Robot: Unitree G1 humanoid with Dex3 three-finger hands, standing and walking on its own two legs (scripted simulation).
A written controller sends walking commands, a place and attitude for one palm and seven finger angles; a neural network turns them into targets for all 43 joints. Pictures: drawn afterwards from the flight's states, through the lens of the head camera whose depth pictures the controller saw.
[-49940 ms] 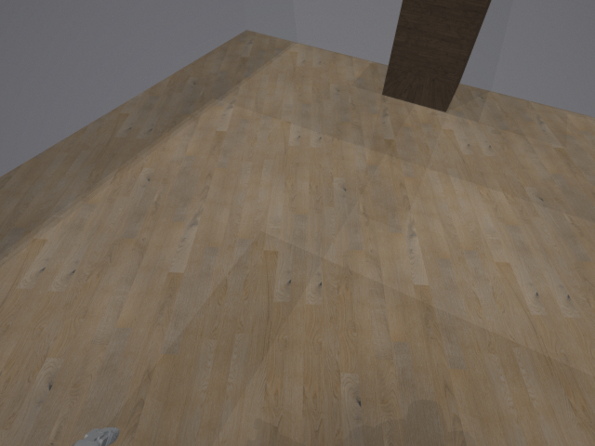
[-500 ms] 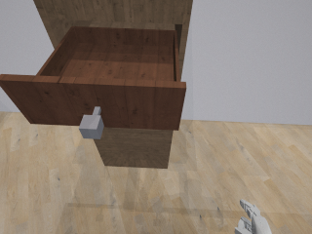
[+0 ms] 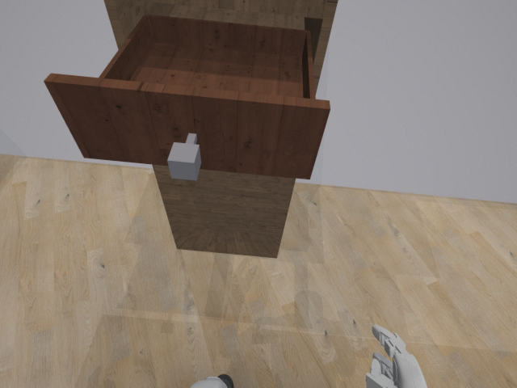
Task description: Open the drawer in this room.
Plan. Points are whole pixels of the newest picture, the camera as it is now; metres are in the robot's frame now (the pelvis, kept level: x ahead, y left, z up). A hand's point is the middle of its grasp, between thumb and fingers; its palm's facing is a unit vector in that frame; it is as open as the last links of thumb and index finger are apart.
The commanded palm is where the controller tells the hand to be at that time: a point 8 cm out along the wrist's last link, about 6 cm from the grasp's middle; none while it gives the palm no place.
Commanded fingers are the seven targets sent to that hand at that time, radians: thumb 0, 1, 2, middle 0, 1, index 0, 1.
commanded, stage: step back with the hand held close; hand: left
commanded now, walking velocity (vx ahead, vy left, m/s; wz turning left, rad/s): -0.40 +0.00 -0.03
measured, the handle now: (188, 152) +0.41 +0.14 +0.14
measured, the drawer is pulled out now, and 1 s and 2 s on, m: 0.28 0.28 0.28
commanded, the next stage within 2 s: stop stepping back and stand still in 0.02 s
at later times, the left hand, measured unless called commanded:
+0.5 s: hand out of the picture +0.10 +0.22 +0.33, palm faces +0.56 -0.76 -0.32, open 7.4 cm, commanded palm +0.03 +0.27 +0.33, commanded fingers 0.00 0.90 0.90 -0.20 -0.30 -0.20 -0.30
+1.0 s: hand out of the picture +0.07 +0.18 +0.31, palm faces +0.50 -0.73 -0.47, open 7.4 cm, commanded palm none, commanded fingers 0.00 0.90 0.90 -0.20 -0.30 -0.20 -0.30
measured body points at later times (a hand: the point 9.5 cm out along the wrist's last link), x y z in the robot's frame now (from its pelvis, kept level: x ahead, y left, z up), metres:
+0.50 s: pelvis -0.11 -0.01 +0.00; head -0.11 +0.01 +0.45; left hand +0.06 +0.26 +0.34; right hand +0.03 -0.26 -0.08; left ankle -0.02 +0.08 -0.73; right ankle -0.14 -0.12 -0.73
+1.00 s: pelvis -0.12 -0.01 +0.00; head -0.11 +0.00 +0.45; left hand +0.03 +0.22 +0.34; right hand +0.01 -0.24 -0.10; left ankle -0.09 +0.11 -0.71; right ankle -0.16 -0.09 -0.73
